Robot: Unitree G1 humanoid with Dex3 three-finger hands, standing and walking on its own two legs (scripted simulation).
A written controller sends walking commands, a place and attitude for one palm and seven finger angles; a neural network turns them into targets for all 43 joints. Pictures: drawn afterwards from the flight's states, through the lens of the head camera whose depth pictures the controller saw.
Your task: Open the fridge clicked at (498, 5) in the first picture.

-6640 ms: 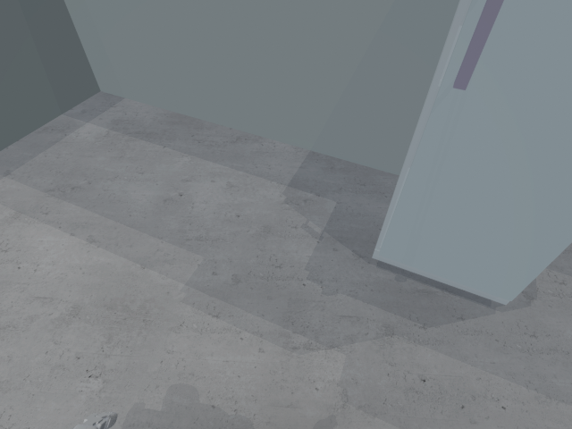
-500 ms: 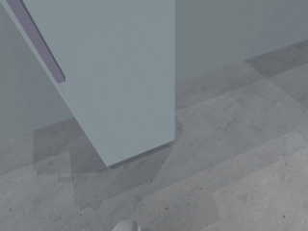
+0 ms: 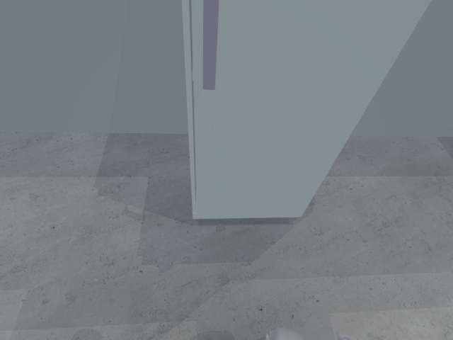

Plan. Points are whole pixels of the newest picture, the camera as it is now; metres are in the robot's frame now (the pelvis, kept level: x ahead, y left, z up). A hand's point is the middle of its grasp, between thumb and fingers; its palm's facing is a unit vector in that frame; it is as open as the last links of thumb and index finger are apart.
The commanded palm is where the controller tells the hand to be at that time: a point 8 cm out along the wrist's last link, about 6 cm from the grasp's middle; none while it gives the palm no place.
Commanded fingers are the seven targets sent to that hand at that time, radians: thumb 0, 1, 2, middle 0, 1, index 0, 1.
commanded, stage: turn to face it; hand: left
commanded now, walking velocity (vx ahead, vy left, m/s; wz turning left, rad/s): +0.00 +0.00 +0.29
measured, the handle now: (210, 24) +0.65 +0.10 +0.21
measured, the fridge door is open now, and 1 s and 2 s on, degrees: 0 0 0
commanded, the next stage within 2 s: take the last steps up to it in 0.22 s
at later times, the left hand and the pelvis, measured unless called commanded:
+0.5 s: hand out of the picture +0.05 +0.13 -0.14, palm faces +0.19 -0.95 -0.26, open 7.3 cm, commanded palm none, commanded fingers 0.00 0.90 0.90 -0.20 -0.30 -0.20 -0.30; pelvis +0.01 -0.07 +0.00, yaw +9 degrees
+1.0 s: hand out of the picture -0.03 +0.10 -0.18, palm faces +0.23 -0.97 -0.09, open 7.4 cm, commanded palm none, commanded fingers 0.00 0.90 0.90 -0.20 -0.30 -0.20 -0.30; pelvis +0.10 -0.02 -0.01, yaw +7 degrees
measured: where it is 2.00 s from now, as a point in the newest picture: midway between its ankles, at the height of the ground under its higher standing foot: outside the picture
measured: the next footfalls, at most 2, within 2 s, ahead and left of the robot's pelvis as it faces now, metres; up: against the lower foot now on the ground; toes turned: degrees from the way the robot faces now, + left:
right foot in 0.34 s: +0.04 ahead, -0.14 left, +0.00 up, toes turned +3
left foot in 0.88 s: +0.12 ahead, +0.09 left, +0.00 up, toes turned +16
